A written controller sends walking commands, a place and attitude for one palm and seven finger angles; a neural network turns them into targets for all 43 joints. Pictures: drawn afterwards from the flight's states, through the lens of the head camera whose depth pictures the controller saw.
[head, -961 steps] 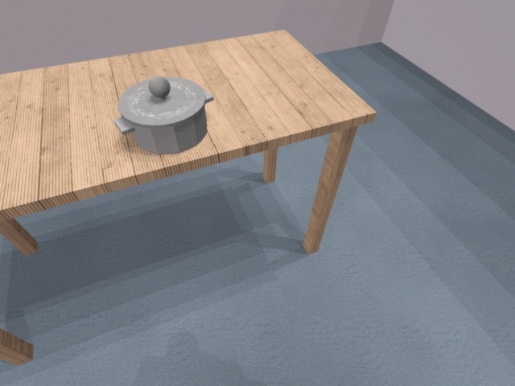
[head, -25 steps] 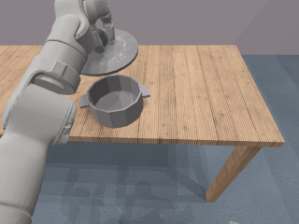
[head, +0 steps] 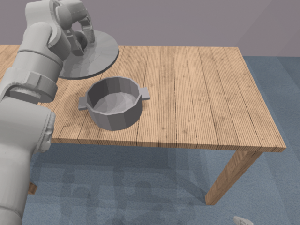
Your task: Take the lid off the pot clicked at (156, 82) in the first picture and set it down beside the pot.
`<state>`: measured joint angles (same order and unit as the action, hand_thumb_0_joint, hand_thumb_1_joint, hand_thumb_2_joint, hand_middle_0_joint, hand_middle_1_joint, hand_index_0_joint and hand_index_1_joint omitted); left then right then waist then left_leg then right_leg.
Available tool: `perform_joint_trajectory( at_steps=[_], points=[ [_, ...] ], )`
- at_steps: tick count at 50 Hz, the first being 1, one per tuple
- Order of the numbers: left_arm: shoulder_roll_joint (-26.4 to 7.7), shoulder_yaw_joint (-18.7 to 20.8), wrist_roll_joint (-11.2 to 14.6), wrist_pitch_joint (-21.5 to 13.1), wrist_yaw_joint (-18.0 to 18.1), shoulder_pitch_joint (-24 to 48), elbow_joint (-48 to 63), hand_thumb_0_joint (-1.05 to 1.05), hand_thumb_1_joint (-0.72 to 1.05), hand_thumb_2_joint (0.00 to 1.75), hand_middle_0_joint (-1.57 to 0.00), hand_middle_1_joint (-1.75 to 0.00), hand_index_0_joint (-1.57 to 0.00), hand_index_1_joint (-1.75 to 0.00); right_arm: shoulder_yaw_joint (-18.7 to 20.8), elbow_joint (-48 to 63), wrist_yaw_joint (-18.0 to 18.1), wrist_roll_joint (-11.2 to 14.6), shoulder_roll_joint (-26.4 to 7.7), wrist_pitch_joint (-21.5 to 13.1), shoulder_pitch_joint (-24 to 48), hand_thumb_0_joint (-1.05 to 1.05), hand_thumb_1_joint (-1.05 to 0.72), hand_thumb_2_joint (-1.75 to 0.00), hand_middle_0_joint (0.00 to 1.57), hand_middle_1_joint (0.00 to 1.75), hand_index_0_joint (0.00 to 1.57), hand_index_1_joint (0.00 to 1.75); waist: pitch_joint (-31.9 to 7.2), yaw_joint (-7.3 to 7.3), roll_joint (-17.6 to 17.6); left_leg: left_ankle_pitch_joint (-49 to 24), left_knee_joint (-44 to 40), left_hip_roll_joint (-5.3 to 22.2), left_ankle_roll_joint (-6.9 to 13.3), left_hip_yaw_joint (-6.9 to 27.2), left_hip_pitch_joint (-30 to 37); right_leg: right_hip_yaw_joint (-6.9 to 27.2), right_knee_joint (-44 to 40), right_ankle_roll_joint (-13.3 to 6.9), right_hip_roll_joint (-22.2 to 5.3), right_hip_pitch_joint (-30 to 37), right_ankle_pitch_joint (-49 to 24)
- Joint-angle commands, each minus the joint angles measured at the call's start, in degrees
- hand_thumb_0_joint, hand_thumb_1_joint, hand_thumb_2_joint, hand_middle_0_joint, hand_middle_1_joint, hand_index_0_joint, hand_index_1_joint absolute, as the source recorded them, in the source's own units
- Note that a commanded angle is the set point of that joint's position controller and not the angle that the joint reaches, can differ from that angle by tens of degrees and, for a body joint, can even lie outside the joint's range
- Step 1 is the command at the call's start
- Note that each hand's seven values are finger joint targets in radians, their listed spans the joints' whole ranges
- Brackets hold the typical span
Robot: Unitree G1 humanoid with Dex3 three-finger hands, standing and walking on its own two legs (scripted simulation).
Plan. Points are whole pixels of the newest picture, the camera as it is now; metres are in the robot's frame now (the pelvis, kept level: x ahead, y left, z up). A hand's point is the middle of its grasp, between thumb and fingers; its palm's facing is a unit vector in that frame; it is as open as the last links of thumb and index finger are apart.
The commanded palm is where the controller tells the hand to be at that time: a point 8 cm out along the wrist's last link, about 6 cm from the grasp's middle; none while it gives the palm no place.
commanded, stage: move the lid sideways beside the pot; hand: left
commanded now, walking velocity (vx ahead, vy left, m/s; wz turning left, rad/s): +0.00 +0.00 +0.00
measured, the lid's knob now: (77, 41) +0.50 +0.18 +0.25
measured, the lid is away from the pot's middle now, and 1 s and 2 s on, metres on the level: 0.06 0.19 0.24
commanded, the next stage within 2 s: lower the lid onto the table in 1.58 s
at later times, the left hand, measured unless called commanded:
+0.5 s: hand (47, 40) +0.47 +0.23 +0.27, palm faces -0.25 -0.13 -0.96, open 7.0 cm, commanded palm +0.47 +0.24 +0.35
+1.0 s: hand (18, 43) +0.46 +0.30 +0.27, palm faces -0.23 -0.13 -0.96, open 7.0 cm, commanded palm +0.47 +0.30 +0.35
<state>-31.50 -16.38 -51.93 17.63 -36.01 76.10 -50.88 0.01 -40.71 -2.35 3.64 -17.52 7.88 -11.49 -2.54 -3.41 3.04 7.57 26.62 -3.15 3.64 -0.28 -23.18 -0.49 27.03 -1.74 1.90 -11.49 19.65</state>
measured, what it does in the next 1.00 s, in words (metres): stands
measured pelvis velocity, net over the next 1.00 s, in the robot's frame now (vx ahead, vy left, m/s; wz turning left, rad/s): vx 0.00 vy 0.02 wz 0.01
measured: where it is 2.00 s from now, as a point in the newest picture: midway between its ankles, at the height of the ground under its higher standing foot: outside the picture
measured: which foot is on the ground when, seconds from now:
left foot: down 0.00-1.00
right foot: down 0.00-1.00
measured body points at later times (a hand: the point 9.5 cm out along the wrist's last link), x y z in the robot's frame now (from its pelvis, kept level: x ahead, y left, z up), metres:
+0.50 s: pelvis +0.00 +0.01 +0.00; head +0.03 +0.00 +0.45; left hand +0.48 +0.24 +0.33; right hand +0.08 -0.26 -0.13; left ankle +0.06 +0.08 -0.74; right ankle -0.07 -0.10 -0.74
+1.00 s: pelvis +0.00 +0.02 +0.00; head +0.04 +0.02 +0.45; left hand +0.47 +0.30 +0.32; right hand +0.07 -0.26 -0.13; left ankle +0.06 +0.08 -0.74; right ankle -0.07 -0.10 -0.74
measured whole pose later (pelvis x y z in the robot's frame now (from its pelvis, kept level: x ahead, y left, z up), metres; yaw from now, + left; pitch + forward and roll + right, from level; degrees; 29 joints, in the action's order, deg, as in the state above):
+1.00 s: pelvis +0.00 +0.02 +0.00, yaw +1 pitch +6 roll -2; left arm -44.5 -10.9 -55.1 10.6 -35.3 78.6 -57.9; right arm 0.1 -41.0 -1.6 4.6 -17.8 9.2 -14.1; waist -1.1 -4.5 2.6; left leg 7.4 28.1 -3.6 4.9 0.4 -27.0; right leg -1.2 25.9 -0.4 1.7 -13.8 18.5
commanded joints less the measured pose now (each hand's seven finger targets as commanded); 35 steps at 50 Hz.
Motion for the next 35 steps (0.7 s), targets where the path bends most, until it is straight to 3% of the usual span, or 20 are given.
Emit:
perform_joint_trajectory(
  at_steps=[1, 4, 5, 6, 7, 9, 10, 12, 16, 19, 20, 22, 24, 27, 29, 30, 31, 33, 34, 35],
  points=[
    [-15.6, 5.6, -2.4, -0.9, 3.6, 41.6, 13.5, 0.00, 0.85, 0.67, -0.88, -1.06, -0.89, -1.06, 2.3, 6.5, 0.7, 0.1, -7.7, -1.7, 3.6, 0.00, -0.90, -0.90, 0.20, 0.30, 0.20, 0.30, -25.0, -0.58, -2.2, -16.3, 2.5, -1.4, 2.1, 2.2, 26.4, 0.8, -3.9, -0.8, 1.8, -7.4, -23.9],
    [-11.1, 1.4, -1.3, -1.7, 3.5, 41.5, 15.3, 0.00, 0.85, 0.67, -0.88, -1.06, -0.89, -1.06, 2.3, 6.5, 0.7, 0.5, -7.7, -1.9, 3.4, 0.00, -0.90, -0.90, 0.20, 0.30, 0.20, 0.30, -25.1, -1.19, 0.6, -17.1, 2.7, -1.6, 1.8, 3.1, 28.1, 0.1, -4.2, -1.3, 2.0, -8.8, -22.4],
    [-16.0, 5.7, -2.3, -1.8, 4.0, 42.2, 15.2, 0.00, 0.85, 0.67, -0.88, -1.06, -0.89, -1.06, 2.4, 6.1, 0.6, 0.3, -7.8, -1.7, 3.1, 0.00, -0.90, -0.90, 0.20, 0.30, 0.20, 0.30, -26.6, -0.72, -0.6, -15.5, 2.3, -1.2, 1.7, 3.1, 28.0, 0.5, -4.2, -1.0, 2.1, -8.1, -20.9],
    [-14.0, 3.9, -2.7, -1.6, 3.7, 40.5, 10.3, 0.00, 0.85, 0.67, -0.88, -1.06, -0.89, -1.06, 2.1, 5.8, 0.8, 0.3, -7.6, -1.3, 3.5, 0.00, -0.90, -0.90, 0.20, 0.30, 0.20, 0.30, -23.3, -1.05, -0.7, -14.4, 2.4, -1.3, 1.8, 2.8, 26.2, 0.3, -4.2, -1.2, 1.9, -9.8, -20.4],
    [-16.3, 5.9, -2.4, -1.6, 3.8, 39.9, 10.0, 0.00, 0.85, 0.67, -0.88, -1.06, -0.89, -1.06, 2.1, 5.5, 0.8, 0.3, -7.8, -0.7, 2.6, 0.00, -0.90, -0.90, 0.20, 0.30, 0.20, 0.30, -23.9, -0.84, -2.7, -12.7, 1.7, -1.3, 1.8, 3.0, 25.1, 0.1, -4.3, -1.0, 1.9, -8.3, -19.9],
    [-13.7, 3.4, -1.6, -1.6, 3.4, 39.9, 9.6, 0.00, 0.85, 0.67, -0.88, -1.06, -0.89, -1.06, 2.2, 5.7, 0.8, 0.5, -8.0, -0.8, 3.1, 0.00, -0.90, -0.90, 0.20, 0.30, 0.20, 0.30, -24.0, -1.15, -0.9, -14.3, 2.4, -1.6, 1.7, 2.8, 25.7, 0.0, -4.2, -1.3, 1.6, -8.8, -21.8],
    [-17.7, 6.3, -2.6, -1.8, 3.8, 41.8, 9.8, 0.00, 0.85, 0.67, -0.88, -1.06, -0.89, -1.06, 2.1, 5.2, 0.8, 0.3, -8.0, -0.5, 2.4, 0.00, -0.90, -0.90, 0.20, 0.30, 0.20, 0.30, -25.3, -1.04, -2.5, -13.0, 1.8, -1.4, 1.7, 2.8, 25.0, 0.2, -4.4, -0.9, 1.8, -7.5, -20.8],
    [-17.8, 5.9, -3.0, -2.0, 3.9, 41.5, 8.3, 0.00, 0.85, 0.67, -0.88, -1.06, -0.89, -1.06, 2.0, 5.1, 0.9, 0.4, -8.1, 0.0, 2.3, 0.00, -0.90, -0.90, 0.20, 0.30, 0.20, 0.30, -25.0, -1.09, -2.5, -12.4, 1.7, -1.2, 1.7, 2.9, 24.2, 0.1, -4.2, -0.9, 1.7, -7.7, -20.2],
    [-15.7, 4.2, -3.2, -3.3, 4.2, 43.3, 10.6, 0.00, 0.85, 0.67, -0.88, -1.06, -0.89, -1.06, 2.2, 5.2, 0.6, 0.4, -8.0, -0.6, 2.2, 0.00, -0.90, -0.90, 0.20, 0.30, 0.20, 0.30, -26.8, -1.21, 1.9, -16.2, 2.7, -0.9, 1.5, 3.6, 28.4, -0.2, -3.8, -1.4, 2.2, -10.2, -19.2],
    [-19.3, 6.6, -2.4, -3.4, 3.8, 39.5, 8.6, 0.00, 0.85, 0.67, -0.88, -1.06, -0.89, -1.06, 2.3, 5.3, 0.7, 0.3, -8.8, -0.7, 1.9, 0.00, -0.90, -0.90, 0.20, 0.30, 0.20, 0.30, -26.9, -0.40, 0.6, -18.7, 3.3, -1.3, 1.4, 3.7, 27.0, -0.4, -3.8, -1.5, 1.7, -8.5, -22.5],
    [-22.5, 9.5, -3.8, -3.4, 4.0, 39.4, 7.1, 0.00, 0.85, 0.67, -0.88, -1.06, -0.89, -1.06, 2.3, 4.9, 0.8, 0.1, -8.4, -0.2, 0.5, 0.00, -0.90, -0.90, 0.20, 0.30, 0.20, 0.30, -26.9, -0.65, -2.4, -16.4, 2.7, -0.9, 1.7, 3.2, 25.5, -0.1, -4.0, -0.9, 2.0, -7.5, -21.3],
    [-21.9, 8.2, -3.4, -3.2, 3.6, 36.2, 2.3, 0.00, 0.85, 0.67, -0.88, -1.06, -0.89, -1.06, 2.0, 4.9, 1.1, 0.6, -8.5, 0.7, 0.2, 0.00, -0.90, -0.90, 0.20, 0.30, 0.20, 0.30, -22.0, -1.08, -5.3, -11.2, 1.8, -1.0, 1.9, 2.4, 21.0, -0.4, -4.7, -0.6, 1.6, -7.8, -19.4],
    [-17.7, 3.9, -2.4, -3.3, 3.4, 39.1, 4.4, 0.00, 0.85, 0.67, -0.88, -1.06, -0.89, -1.06, 2.3, 4.9, 0.9, 0.9, -9.1, 0.4, 1.1, 0.00, -0.90, -0.90, 0.20, 0.30, 0.20, 0.30, -21.0, -1.45, -1.5, -11.9, 1.6, -0.9, 1.5, 3.0, 22.8, -0.9, -4.7, -1.2, 1.5, -10.0, -18.3],
    [-24.6, 8.9, -4.4, -4.9, 4.6, 42.0, 9.0, 0.00, 0.85, 0.67, -0.88, -1.06, -0.89, -1.06, 2.4, 5.2, 1.2, 0.4, -9.0, 0.2, -0.6, 0.00, -0.90, -0.90, 0.20, 0.30, 0.20, 0.30, -26.6, -0.91, 1.5, -12.8, 1.9, -0.6, 1.8, 3.5, 26.3, -0.4, -4.8, -1.2, 2.3, -9.0, -16.7],
    [-22.5, 6.9, -3.4, -5.7, 4.4, 42.6, 10.0, 0.00, 0.85, 0.67, -0.88, -1.06, -0.89, -1.06, 2.6, 5.2, 1.3, 0.5, -9.0, -0.7, -0.8, 0.00, -0.90, -0.90, 0.20, 0.30, 0.20, 0.30, -27.7, -1.15, 4.2, -18.2, 3.2, -0.6, 1.5, 4.0, 28.9, -0.8, -4.5, -1.6, 2.3, -9.8, -18.9],
    [-24.1, 8.4, -4.0, -6.0, 4.8, 43.3, 10.4, 0.00, 0.85, 0.67, -0.88, -1.06, -0.89, -1.06, 2.7, 4.7, 1.2, 0.5, -8.9, -0.6, -1.9, 0.00, -0.90, -0.90, 0.20, 0.30, 0.20, 0.30, -28.5, -1.37, 4.1, -17.0, 2.7, -0.2, 1.5, 4.2, 29.5, -0.6, -4.7, -1.2, 2.7, -10.0, -16.9],
    [-23.4, 8.3, -4.3, -5.9, 4.6, 40.6, 6.2, 0.00, 0.85, 0.67, -0.88, -1.06, -0.89, -1.06, 2.7, 4.3, 1.4, 0.5, -9.0, -0.4, -2.1, 0.00, -0.90, -0.90, 0.20, 0.30, 0.20, 0.30, -25.4, -1.35, 3.2, -15.3, 2.6, -0.1, 1.7, 4.2, 28.0, -0.9, -5.0, -1.3, 2.7, -11.2, -15.7],
    [-26.2, 10.3, -4.3, -6.2, 4.6, 39.0, 5.8, 0.00, 0.85, 0.67, -0.88, -1.06, -0.89, -1.06, 2.9, 4.5, 1.5, 0.5, -9.3, -0.2, -2.7, 0.00, -0.90, -0.90, 0.20, 0.30, 0.20, 0.30, -25.2, -1.05, 1.9, -13.3, 2.0, -0.2, 1.7, 4.2, 26.9, -0.9, -5.3, -1.3, 2.7, -10.6, -14.8],
    [-24.6, 8.5, -3.5, -6.3, 4.3, 38.9, 6.5, 0.00, 0.85, 0.67, -0.88, -1.06, -0.89, -1.06, 2.9, 4.5, 1.5, 0.8, -9.8, -0.5, -2.5, 0.00, -0.90, -0.90, 0.20, 0.30, 0.20, 0.30, -25.3, -1.12, 3.3, -16.9, 2.4, -0.1, 1.3, 4.3, 27.6, -1.3, -5.1, -1.6, 2.4, -10.5, -17.0],
    [-27.8, 11.1, -4.3, -6.9, 4.8, 42.3, 10.8, 0.00, 0.85, 0.67, -0.88, -1.06, -0.89, -1.06, 3.1, 4.7, 1.2, 0.4, -9.6, -0.4, -2.9, 0.00, -0.90, -0.90, 0.20, 0.30, 0.20, 0.30, -29.0, -0.71, 3.5, -17.0, 2.3, 0.0, 1.3, 4.5, 29.2, -0.9, -4.8, -1.2, 2.7, -9.4, -16.5]
  ],
)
